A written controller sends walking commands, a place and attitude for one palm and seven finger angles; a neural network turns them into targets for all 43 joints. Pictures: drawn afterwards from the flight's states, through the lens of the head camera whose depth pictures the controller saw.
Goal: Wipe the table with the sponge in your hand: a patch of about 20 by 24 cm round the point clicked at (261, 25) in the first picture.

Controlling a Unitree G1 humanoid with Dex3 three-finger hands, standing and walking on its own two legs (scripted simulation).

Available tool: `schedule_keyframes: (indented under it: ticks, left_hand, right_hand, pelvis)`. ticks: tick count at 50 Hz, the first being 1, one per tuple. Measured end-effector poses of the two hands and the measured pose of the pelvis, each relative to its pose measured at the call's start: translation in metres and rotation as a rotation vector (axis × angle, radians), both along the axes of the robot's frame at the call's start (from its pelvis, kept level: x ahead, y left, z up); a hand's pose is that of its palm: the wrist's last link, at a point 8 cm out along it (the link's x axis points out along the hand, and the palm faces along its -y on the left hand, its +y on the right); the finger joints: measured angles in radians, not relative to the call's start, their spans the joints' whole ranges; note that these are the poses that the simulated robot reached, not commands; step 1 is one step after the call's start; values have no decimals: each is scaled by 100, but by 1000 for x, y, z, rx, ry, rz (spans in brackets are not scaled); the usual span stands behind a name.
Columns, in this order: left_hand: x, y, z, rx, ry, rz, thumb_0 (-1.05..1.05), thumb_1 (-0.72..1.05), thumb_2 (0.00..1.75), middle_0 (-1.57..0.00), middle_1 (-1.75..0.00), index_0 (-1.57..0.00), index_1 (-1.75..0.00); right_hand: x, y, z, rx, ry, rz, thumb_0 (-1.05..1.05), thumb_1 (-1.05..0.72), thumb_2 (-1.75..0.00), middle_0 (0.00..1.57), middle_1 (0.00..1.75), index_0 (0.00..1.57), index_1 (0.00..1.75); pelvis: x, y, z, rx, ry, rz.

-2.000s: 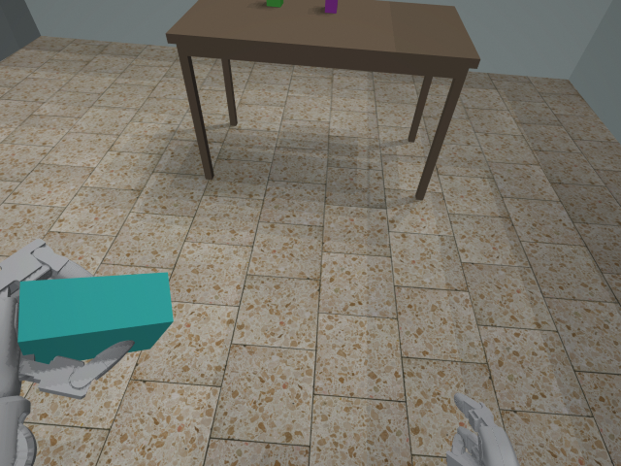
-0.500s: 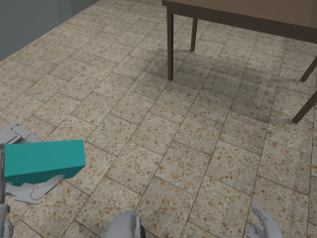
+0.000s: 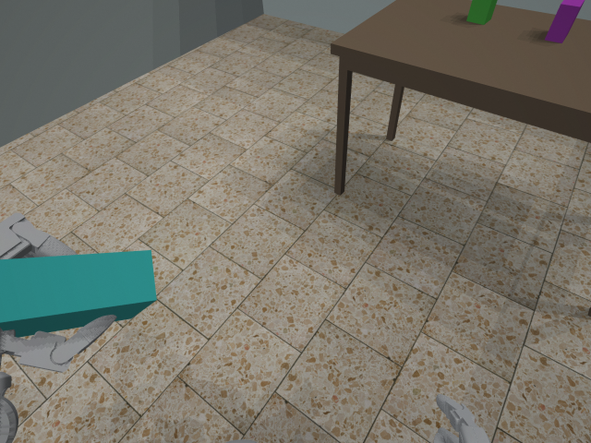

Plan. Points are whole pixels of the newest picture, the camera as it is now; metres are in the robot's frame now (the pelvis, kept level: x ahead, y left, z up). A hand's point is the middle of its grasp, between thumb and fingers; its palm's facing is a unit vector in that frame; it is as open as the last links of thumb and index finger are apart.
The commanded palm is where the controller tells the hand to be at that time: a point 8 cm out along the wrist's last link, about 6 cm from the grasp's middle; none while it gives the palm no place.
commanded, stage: walk to a spot facing it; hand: left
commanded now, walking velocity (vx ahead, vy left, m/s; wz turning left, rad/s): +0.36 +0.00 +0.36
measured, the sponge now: (99, 292) +0.22 +0.21 +0.18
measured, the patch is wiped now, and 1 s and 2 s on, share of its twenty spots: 0.00 0.00 0.00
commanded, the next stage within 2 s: turn to face it in 1.96 s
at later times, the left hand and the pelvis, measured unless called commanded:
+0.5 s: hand (103, 181) +0.35 +0.26 +0.20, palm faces +0.52 -0.74 -0.43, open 9.2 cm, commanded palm +0.27 +0.29 +0.20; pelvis +0.15 -0.01 +0.01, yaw +8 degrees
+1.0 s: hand (165, 136) +0.43 +0.21 +0.20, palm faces +0.60 -0.65 -0.48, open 9.2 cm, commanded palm +0.36 +0.25 +0.20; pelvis +0.30 -0.07 +0.03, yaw +19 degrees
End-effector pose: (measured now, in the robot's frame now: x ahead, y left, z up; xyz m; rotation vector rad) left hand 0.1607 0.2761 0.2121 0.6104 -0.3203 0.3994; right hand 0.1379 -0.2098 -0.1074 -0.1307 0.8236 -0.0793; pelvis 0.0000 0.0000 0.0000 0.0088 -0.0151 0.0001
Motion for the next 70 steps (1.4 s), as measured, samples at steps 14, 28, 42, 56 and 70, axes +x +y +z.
schedule_keyframes:
  ticks: [14,28,42,56,70]
  left_hand:
    - [84,-20,12,-33,12,-22,0,-43,103,-82,-139,-83,-139]
    - [146,10,10,-52,-43,65,0,-43,103,-83,-139,-83,-139]
    - [190,-28,-4,-79,15,288,0,-43,103,-83,-139,-83,-138]
    - [235,-18,22,-6,36,297,0,-43,103,-83,-139,-83,-138]
    - [276,49,4,-28,-80,357,0,-43,103,-83,-138,-83,-138]
  right_hand:
    - [119,-63,56,-170,-31,30,1,-91,-90,20,30,20,30]
    - [212,21,43,2,-52,136,1,-91,-90,20,30,20,30]
    - [322,-22,4,-26,14,300,1,-91,-89,20,30,21,30]
    - [429,-47,54,-181,-28,311,1,-91,-90,19,30,20,30]
    - [490,102,39,-1,-72,483,1,-91,-90,20,30,20,30]
  pelvis:
    - [82,-22,25,31,28,80]
    - [167,-15,18,-14,12,148]
    - [256,-63,8,14,-19,282]
    - [331,-55,27,31,24,382]
    - [387,-11,8,-11,-8,494]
